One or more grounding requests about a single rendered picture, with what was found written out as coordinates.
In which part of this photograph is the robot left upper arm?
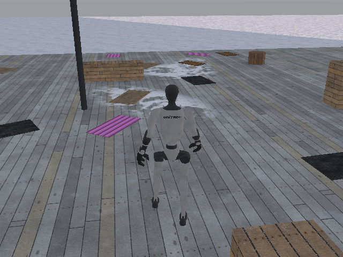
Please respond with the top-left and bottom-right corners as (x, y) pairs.
(146, 108), (161, 138)

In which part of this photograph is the left robot forearm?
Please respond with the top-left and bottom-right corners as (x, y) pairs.
(138, 130), (151, 155)

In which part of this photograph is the robot right shin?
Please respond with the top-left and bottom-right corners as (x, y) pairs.
(180, 182), (188, 218)

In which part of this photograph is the robot right upper arm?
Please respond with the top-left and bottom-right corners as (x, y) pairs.
(183, 108), (198, 137)

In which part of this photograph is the right robot hand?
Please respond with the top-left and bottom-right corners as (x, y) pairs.
(189, 143), (201, 152)

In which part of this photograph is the left robot hand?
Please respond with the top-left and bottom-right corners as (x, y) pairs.
(137, 152), (149, 166)

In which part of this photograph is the right robot forearm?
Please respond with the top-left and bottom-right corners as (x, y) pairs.
(192, 128), (201, 145)

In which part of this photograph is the right robot foot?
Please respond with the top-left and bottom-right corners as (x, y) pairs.
(180, 212), (187, 226)

